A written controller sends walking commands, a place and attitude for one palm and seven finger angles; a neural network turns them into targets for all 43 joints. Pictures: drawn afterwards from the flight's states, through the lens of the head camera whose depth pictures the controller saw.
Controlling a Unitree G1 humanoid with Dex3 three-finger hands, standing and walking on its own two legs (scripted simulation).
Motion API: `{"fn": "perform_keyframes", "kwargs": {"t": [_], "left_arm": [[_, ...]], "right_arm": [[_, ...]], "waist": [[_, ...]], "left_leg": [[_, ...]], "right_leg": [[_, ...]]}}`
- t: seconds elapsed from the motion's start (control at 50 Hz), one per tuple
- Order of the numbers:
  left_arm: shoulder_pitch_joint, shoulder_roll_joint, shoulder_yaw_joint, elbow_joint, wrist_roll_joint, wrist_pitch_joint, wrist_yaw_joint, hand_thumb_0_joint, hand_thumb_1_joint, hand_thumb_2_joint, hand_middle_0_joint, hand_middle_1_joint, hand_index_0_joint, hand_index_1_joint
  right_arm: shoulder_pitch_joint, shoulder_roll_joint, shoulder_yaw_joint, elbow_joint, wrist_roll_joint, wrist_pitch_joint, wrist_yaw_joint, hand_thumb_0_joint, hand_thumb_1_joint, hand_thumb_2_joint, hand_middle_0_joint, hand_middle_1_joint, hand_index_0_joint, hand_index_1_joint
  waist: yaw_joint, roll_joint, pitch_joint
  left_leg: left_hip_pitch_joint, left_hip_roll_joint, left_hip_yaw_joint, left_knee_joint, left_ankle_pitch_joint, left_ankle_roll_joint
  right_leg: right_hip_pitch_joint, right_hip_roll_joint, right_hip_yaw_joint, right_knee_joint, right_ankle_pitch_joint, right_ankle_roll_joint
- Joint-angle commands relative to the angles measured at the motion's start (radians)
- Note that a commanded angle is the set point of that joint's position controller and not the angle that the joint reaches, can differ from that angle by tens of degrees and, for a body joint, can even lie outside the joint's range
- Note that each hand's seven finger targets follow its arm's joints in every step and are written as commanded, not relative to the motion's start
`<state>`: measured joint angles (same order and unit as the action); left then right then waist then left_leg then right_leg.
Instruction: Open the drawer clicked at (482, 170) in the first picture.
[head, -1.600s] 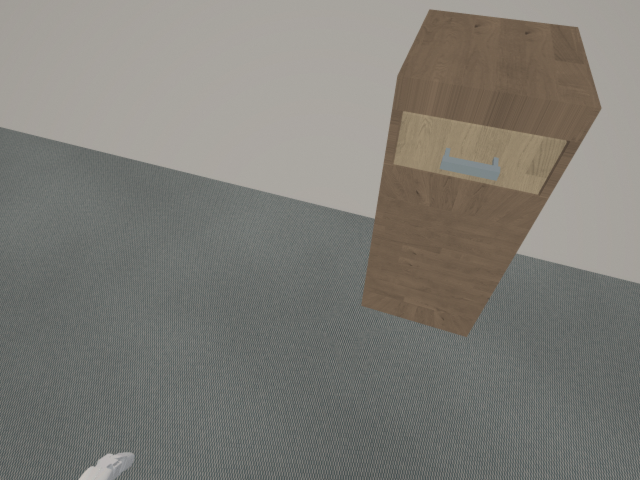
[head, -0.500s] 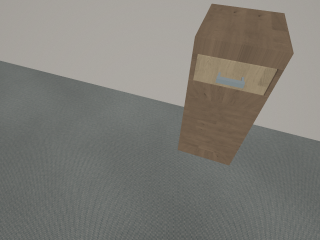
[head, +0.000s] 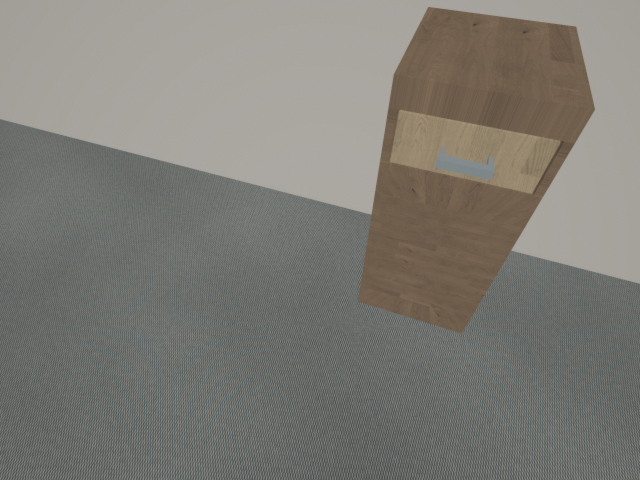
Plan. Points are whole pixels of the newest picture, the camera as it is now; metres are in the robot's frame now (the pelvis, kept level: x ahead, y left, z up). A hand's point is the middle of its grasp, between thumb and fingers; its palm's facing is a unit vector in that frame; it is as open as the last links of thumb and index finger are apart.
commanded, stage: turn to face it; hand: left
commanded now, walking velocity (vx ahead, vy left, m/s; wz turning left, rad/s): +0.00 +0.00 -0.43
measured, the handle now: (465, 161) +0.78 -0.28 -0.05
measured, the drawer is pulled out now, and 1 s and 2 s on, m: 0.00 0.00 0.00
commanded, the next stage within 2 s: take the last steps up to it in 0.62 s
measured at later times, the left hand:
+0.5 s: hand out of the picture +0.05 +0.18 -0.18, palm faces -0.13 -0.97 -0.22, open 7.4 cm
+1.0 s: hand out of the picture +0.09 +0.18 -0.17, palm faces -0.36 -0.91 -0.19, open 7.4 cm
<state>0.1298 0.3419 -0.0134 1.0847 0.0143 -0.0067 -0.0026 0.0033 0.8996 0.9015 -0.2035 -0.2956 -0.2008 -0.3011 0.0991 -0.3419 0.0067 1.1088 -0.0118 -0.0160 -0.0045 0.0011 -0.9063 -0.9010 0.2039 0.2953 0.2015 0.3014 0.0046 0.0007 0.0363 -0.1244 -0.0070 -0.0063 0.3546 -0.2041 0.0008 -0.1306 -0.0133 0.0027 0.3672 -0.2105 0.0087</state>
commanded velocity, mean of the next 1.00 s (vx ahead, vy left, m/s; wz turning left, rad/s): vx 0.09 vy -0.05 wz -0.28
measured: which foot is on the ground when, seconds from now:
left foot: down 0.00-1.00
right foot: down 0.00-0.60, up 0.62-1.00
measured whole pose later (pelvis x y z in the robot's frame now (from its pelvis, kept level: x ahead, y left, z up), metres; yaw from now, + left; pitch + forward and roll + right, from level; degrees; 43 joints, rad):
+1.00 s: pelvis -0.04 +0.01 +0.00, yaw -20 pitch +1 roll -1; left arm 0.22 0.22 0.07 0.99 0.04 0.08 -0.05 0.01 0.91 0.90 -0.20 -0.29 -0.19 -0.30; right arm 0.34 -0.17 -0.04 1.05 -0.04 -0.04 -0.03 0.00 -0.91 -0.90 0.20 0.30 0.20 0.30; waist -0.05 0.00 0.01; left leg -0.15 0.08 0.20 0.41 -0.27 0.01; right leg -0.39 -0.06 -0.04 0.82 -0.40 0.03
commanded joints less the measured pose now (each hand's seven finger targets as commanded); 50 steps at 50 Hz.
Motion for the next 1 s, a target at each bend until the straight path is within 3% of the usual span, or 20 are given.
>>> {"fn": "perform_keyframes", "kwargs": {"t": [0.0, 0.06, 0.22, 0.28, 0.32, 0.36, 0.38, 0.4, 0.44, 0.5, 0.54, 0.56, 0.58, 0.6, 0.64, 0.68, 0.72, 0.82, 0.9, 0.98], "left_arm": [[-0.035, 0.188, 0.049, -0.069, -0.002, -0.012, 0.014, 0.0, 0.9, 0.9, -0.2, -0.3, -0.2, -0.3], [0.019, 0.098, 0.036, -0.067, -0.002, 0.015, 0.019, 0.0, 0.9, 0.9, -0.2, -0.3, -0.2, -0.3], [0.069, 0.076, 0.058, -0.139, 0.005, 0.038, 0.011, 0.0, 0.9, 0.9, -0.2, -0.3, -0.2, -0.3], [0.093, 0.071, 0.066, -0.157, 0.008, 0.038, 0.01, 0.0, 0.9, 0.9, -0.2, -0.3, -0.2, -0.3], [0.107, 0.086, 0.074, -0.167, 0.012, 0.037, 0.011, 0.0, 0.9, 0.9, -0.2, -0.3, -0.2, -0.3], [0.123, 0.124, 0.088, -0.172, 0.013, 0.034, 0.018, 0.0, 0.9, 0.9, -0.2, -0.3, -0.2, -0.3], [0.14, 0.126, 0.094, -0.172, 0.012, 0.035, 0.024, 0.0, 0.9, 0.9, -0.2, -0.3, -0.2, -0.3], [0.14, 0.112, 0.099, -0.178, 0.013, 0.035, 0.029, 0.0, 0.9, 0.9, -0.2, -0.3, -0.2, -0.3], [0.106, 0.087, 0.103, -0.189, 0.016, 0.032, 0.033, 0.0, 0.9, 0.9, -0.2, -0.3, -0.2, -0.3], [0.086, 0.074, 0.106, -0.201, 0.014, 0.033, 0.034, 0.0, 0.9, 0.9, -0.2, -0.3, -0.2, -0.3], [0.082, 0.052, 0.103, -0.203, 0.003, 0.036, 0.032, 0.0, 0.9, 0.9, -0.2, -0.3, -0.2, -0.3], [0.075, 0.018, 0.097, -0.214, -0.002, 0.04, 0.028, 0.0, 0.9, 0.9, -0.2, -0.3, -0.2, -0.3], [0.072, -0.035, 0.089, -0.227, -0.005, 0.044, 0.018, 0.0, 0.9, 0.9, -0.2, -0.3, -0.2, -0.3], [0.056, -0.036, 0.092, -0.234, 0.001, 0.046, 0.017, 0.0, 0.9, 0.9, -0.2, -0.3, -0.2, -0.3], [0.09, -0.007, 0.109, -0.193, 0.013, 0.063, 0.016, 0.0, 0.9, 0.9, -0.2, -0.3, -0.2, -0.3], [0.11, -0.033, 0.107, -0.175, 0.017, 0.061, 0.002, 0.0, 0.9, 0.9, -0.2, -0.3, -0.2, -0.3], [0.134, -0.066, 0.097, -0.158, 0.012, 0.061, -0.003, 0.0, 0.9, 0.9, -0.2, -0.3, -0.2, -0.3], [0.011, -0.056, 0.097, -0.196, 0.022, 0.054, -0.03, 0.0, 0.9, 0.9, -0.2, -0.3, -0.2, -0.3], [-0.031, -0.067, 0.097, -0.211, 0.023, 0.047, -0.047, 0.0, 0.9, 0.9, -0.2, -0.3, -0.2, -0.3], [-0.019, -0.086, 0.094, -0.202, 0.02, 0.041, -0.056, 0.0, 0.9, 0.9, -0.2, -0.3, -0.2, -0.3]], "right_arm": [[-0.019, -0.187, -0.046, -0.067, 0.004, -0.019, -0.014, 0.0, -0.9, -0.9, 0.2, 0.3, 0.2, 0.3], [0.032, -0.092, -0.033, -0.067, 0.002, -0.001, -0.02, 0.0, -0.9, -0.9, 0.2, 0.3, 0.2, 0.3], [0.056, -0.098, -0.068, -0.135, 0.001, 0.019, -0.03, 0.0, -0.9, -0.9, 0.2, 0.3, 0.2, 0.3], [0.052, -0.083, -0.076, -0.157, 0.002, 0.023, -0.029, 0.0, -0.9, -0.9, 0.2, 0.3, 0.2, 0.3], [0.047, -0.049, -0.078, -0.174, 0.003, 0.027, -0.027, 0.0, -0.9, -0.9, 0.2, 0.3, 0.2, 0.3], [0.064, 0.005, -0.074, -0.178, 0.006, 0.033, -0.025, 0.0, -0.9, -0.9, 0.2, 0.3, 0.2, 0.3], [0.051, 0.005, -0.074, -0.183, 0.006, 0.033, -0.025, 0.0, -0.9, -0.9, 0.2, 0.3, 0.2, 0.3], [0.051, 0.007, -0.076, -0.186, 0.006, 0.031, -0.025, 0.0, -0.9, -0.9, 0.2, 0.3, 0.2, 0.3], [0.083, 0.025, -0.073, -0.175, 0.01, 0.021, -0.027, 0.0, -0.9, -0.9, 0.2, 0.3, 0.2, 0.3], [0.149, 0.05, -0.07, -0.155, 0.014, 0.014, -0.031, 0.0, -0.9, -0.9, 0.2, 0.3, 0.2, 0.3], [0.209, 0.048, -0.07, -0.135, 0.014, 0.005, -0.038, 0.0, -0.9, -0.9, 0.2, 0.3, 0.2, 0.3], [0.227, 0.013, -0.077, -0.136, 0.011, -0.003, -0.042, 0.0, -0.9, -0.9, 0.2, 0.3, 0.2, 0.3], [0.211, -0.056, -0.093, -0.155, -0.001, -0.004, -0.04, 0.0, -0.9, -0.9, 0.2, 0.3, 0.2, 0.3], [0.183, -0.075, -0.094, -0.173, -0.006, 0.002, -0.038, 0.0, -0.9, -0.9, 0.2, 0.3, 0.2, 0.3], [0.11, -0.012, -0.077, -0.184, -0.009, -0.002, -0.046, 0.0, -0.9, -0.9, 0.2, 0.3, 0.2, 0.3], [0.093, -0.003, -0.072, -0.189, -0.012, -0.006, -0.046, 0.0, -0.9, -0.9, 0.2, 0.3, 0.2, 0.3], [0.123, -0.002, -0.071, -0.174, -0.016, -0.007, -0.044, 0.0, -0.9, -0.9, 0.2, 0.3, 0.2, 0.3], [0.295, -0.027, -0.093, -0.115, -0.021, -0.022, -0.045, 0.0, -0.9, -0.9, 0.2, 0.3, 0.2, 0.3], [0.324, -0.042, -0.102, -0.093, -0.025, -0.031, -0.042, 0.0, -0.9, -0.9, 0.2, 0.3, 0.2, 0.3], [0.297, -0.058, -0.109, -0.08, -0.028, -0.031, -0.035, 0.0, -0.9, -0.9, 0.2, 0.3, 0.2, 0.3]], "waist": [[-0.007, 0.002, -0.078], [-0.009, -0.006, -0.065], [-0.005, 0.043, -0.057], [0.004, 0.018, -0.063], [0.006, -0.07, -0.061], [0.011, -0.216, -0.05], [0.031, -0.229, -0.049], [0.034, -0.212, -0.056], [0.009, -0.168, -0.095], [-0.015, -0.15, -0.14], [-0.04, -0.116, -0.15], [-0.052, -0.014, -0.142], [-0.044, 0.222, -0.09], [-0.04, 0.257, -0.04], [0.0, 0.165, 0.015], [0.019, 0.101, 0.03], [0.011, 0.123, 0.013], [-0.072, 0.094, 0.043], [-0.085, 0.084, 0.051], [-0.071, 0.129, 0.032]], "left_leg": [[0.036, 0.133, -0.076, -0.029, 0.202, 0.02], [0.034, 0.137, -0.038, 0.011, 0.211, 0.005], [-0.012, 0.194, -0.026, 0.065, 0.156, 0.037], [-0.07, 0.185, -0.011, 0.107, 0.066, 0.035], [-0.118, 0.123, 0.046, 0.204, -0.065, 0.008], [-0.21, 0.028, 0.078, 0.372, -0.223, -0.024], [-0.255, 0.025, 0.047, 0.464, -0.295, -0.024], [-0.291, 0.037, 0.014, 0.524, -0.31, -0.02], [-0.281, 0.043, -0.005, 0.487, -0.294, -0.02], [-0.171, 0.024, 0.028, 0.275, -0.191, -0.025], [0.002, 0.028, 0.034, 0.102, -0.051, -0.019], [0.088, 0.112, -0.054, 0.024, -0.06, 0.01], [0.083, 0.297, -0.271, -0.082, -0.042, 0.083], [-0.035, 0.413, -0.331, -0.124, 0.019, 0.156], [-0.154, 0.352, -0.239, -0.128, 0.023, 0.163], [-0.15, 0.297, -0.143, -0.104, 0.058, 0.153], [-0.086, 0.271, -0.088, -0.099, 0.039, 0.146], [0.071, 0.374, -0.181, -0.176, -0.197, 0.17], [0.075, 0.406, -0.16, -0.192, -0.232, 0.166], [0.008, 0.385, -0.073, -0.173, -0.236, 0.128]], "right_leg": [[-0.011, -0.102, 0.102, -0.026, 0.21, -0.035], [-0.055, -0.093, 0.112, 0.021, 0.254, -0.023], [-0.158, -0.036, 0.114, 0.177, 0.222, -0.02], [-0.154, -0.039, 0.145, 0.186, 0.205, -0.031], [-0.169, -0.094, 0.258, 0.111, 0.171, -0.062], [-0.148, -0.217, 0.462, -0.036, 0.133, -0.147], [-0.119, -0.24, 0.5, -0.064, 0.173, -0.193], [-0.09, -0.239, 0.496, -0.053, 0.21, -0.215], [-0.043, -0.207, 0.435, 0.008, 0.348, -0.213], [-0.05, -0.166, 0.384, 0.059, 0.369, -0.17], [-0.16, -0.113, 0.345, 0.101, 0.273, -0.117], [-0.282, -0.044, 0.284, 0.171, 0.134, -0.076], [-0.406, 0.071, 0.146, 0.335, -0.11, -0.018], [-0.402, 0.073, 0.073, 0.507, -0.304, 0.01], [-0.371, 0.034, 0.11, 0.7, -0.24, 0.028], [-0.385, 0.021, 0.068, 0.741, -0.2, 0.029], [-0.379, 0.014, 0.033, 0.69, -0.177, 0.037], [-0.505, -0.04, 0.014, 0.598, -0.188, 0.035], [-0.476, -0.066, -0.007, 0.481, -0.203, 0.027], [-0.35, -0.052, -0.062, 0.35, -0.196, 0.018]]}}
